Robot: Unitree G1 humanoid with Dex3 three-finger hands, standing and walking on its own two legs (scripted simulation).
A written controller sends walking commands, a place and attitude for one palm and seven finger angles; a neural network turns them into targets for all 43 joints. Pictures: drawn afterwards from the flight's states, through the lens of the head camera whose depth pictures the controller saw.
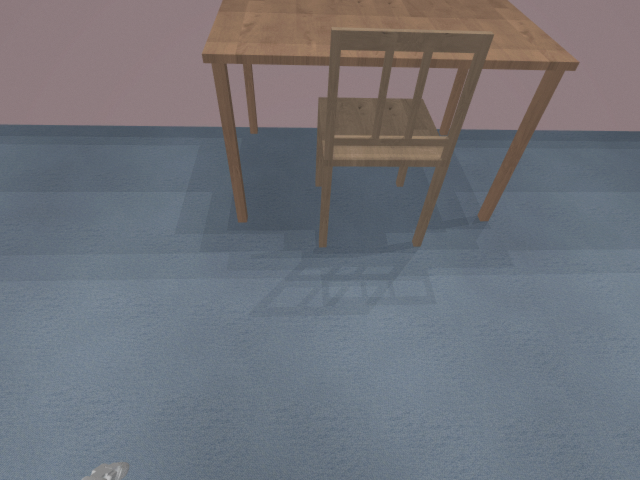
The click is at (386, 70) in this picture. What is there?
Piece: chair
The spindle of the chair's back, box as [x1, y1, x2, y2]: [372, 51, 393, 138]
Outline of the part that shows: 393,51 385,51 372,137 378,138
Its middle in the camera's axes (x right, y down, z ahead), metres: +0.18 -0.43 +1.17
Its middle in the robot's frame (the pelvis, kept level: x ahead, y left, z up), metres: +1.16 -0.13 -0.09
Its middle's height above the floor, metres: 0.68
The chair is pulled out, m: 0.00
